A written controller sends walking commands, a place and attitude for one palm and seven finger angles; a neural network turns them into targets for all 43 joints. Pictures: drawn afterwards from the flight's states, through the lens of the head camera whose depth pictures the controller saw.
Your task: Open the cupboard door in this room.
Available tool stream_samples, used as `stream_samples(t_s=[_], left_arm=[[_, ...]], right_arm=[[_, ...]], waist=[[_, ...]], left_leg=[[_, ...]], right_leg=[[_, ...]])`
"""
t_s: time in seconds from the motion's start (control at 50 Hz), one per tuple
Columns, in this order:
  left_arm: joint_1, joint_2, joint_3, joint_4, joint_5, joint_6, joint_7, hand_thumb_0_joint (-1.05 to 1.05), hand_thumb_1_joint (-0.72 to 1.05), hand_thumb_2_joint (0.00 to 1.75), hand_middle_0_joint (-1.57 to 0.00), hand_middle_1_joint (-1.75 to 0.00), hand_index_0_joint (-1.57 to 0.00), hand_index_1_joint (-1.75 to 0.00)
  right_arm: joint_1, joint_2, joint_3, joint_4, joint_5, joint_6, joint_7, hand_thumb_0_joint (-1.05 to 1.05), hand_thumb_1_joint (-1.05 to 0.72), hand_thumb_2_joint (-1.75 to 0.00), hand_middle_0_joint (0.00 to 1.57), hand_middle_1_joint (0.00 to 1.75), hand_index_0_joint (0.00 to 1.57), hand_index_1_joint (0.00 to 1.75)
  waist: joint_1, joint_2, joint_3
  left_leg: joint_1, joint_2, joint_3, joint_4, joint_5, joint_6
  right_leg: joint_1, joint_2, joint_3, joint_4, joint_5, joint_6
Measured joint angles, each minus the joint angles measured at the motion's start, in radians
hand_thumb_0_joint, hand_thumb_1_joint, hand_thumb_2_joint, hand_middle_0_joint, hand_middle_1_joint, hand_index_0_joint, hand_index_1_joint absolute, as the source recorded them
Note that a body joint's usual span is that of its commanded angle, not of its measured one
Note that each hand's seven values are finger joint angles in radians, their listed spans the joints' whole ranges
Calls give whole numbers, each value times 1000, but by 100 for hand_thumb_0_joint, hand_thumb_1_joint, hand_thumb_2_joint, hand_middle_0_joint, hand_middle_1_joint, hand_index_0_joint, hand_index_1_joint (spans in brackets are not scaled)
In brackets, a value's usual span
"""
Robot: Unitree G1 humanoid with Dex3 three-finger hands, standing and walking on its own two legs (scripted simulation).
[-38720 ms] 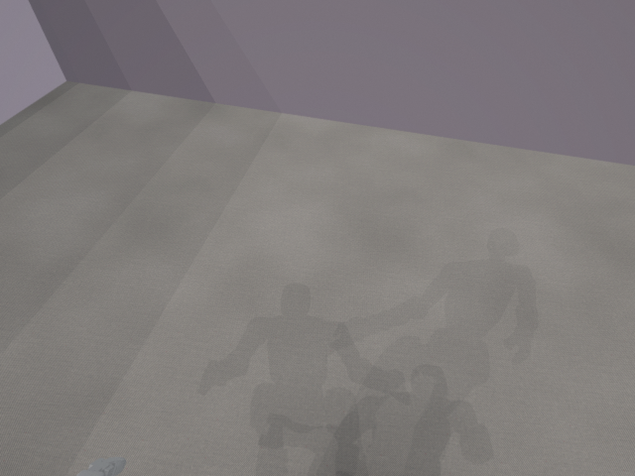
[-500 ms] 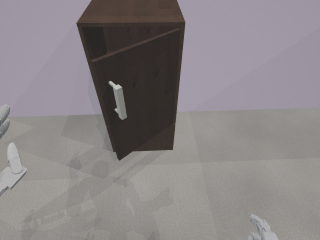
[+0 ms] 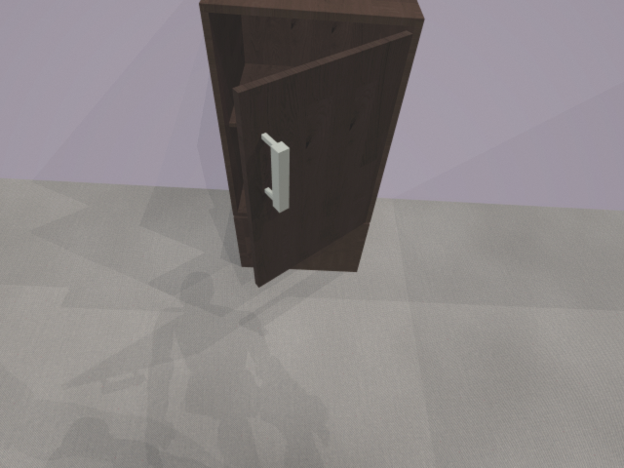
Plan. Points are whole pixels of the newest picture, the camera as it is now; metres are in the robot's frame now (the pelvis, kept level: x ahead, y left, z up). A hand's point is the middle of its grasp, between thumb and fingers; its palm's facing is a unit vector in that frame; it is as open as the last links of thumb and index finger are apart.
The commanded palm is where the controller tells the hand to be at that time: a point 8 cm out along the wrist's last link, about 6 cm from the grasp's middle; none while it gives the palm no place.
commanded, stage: let the arm hang, fingers relaxed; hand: left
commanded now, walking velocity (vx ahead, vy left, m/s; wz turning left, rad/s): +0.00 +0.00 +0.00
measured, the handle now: (274, 173) +0.62 +0.13 -0.02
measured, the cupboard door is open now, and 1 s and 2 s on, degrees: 39 39 39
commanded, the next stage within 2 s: look to check the result in 0.60 s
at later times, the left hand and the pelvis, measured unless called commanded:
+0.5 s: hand out of the picture +0.02 +0.19 -0.17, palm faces -0.01 -0.97 -0.23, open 7.4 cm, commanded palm none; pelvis +0.00 +0.00 +0.00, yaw -1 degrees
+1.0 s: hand out of the picture +0.02 +0.18 -0.17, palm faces -0.02 -0.97 -0.25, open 7.4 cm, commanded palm none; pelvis +0.01 -0.02 +0.00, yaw -2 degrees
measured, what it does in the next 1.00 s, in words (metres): stands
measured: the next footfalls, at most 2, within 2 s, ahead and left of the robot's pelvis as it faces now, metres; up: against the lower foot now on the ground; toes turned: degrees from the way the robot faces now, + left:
none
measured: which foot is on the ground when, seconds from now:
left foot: down 0.00-1.00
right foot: down 0.00-1.00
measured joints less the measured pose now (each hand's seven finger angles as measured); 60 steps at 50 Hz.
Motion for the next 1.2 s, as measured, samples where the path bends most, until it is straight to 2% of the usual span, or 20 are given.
stream_samples(t_s=[0.18,0.28,0.46,0.64,1.2], left_arm=[[-9,1,5,31,4,-7,9,1,91,90,-20,-30,-20,-30],[-44,1,6,12,6,-18,11,0,91,90,-20,-30,-20,-30],[-106,-10,1,-17,5,-32,9,0,91,90,-20,-30,-20,-30],[-128,-16,-2,-19,2,-38,6,0,91,90,-20,-30,-20,-30],[-131,10,-3,-2,-3,-44,8,0,91,90,-20,-30,-20,-30]], right_arm=[[18,0,-18,40,0,-11,-7,0,-91,-90,20,30,20,29],[11,-2,-24,44,-1,-16,-4,0,-91,-90,20,30,20,29],[-10,-15,-28,41,-3,-25,0,0,-91,-90,20,30,20,29],[-17,-30,-26,47,-3,-29,1,0,-91,-90,20,30,20,29],[-65,-50,-19,53,0,-26,0,0,-91,-90,20,30,20,29]], waist=[[-11,29,-22],[-17,35,-44],[-29,33,-64],[-37,29,-53],[-28,32,-30]], left_leg=[[24,-32,24,-63,34,20],[30,-35,28,-77,42,22],[37,-22,31,-71,36,12],[45,-5,29,-61,24,-2],[70,27,19,-64,4,-37]], right_leg=[[-21,-34,21,25,-6,18],[-24,-38,26,29,-7,21],[-13,-25,30,21,-4,12],[7,-8,30,3,0,-1],[51,26,27,-47,4,-33]])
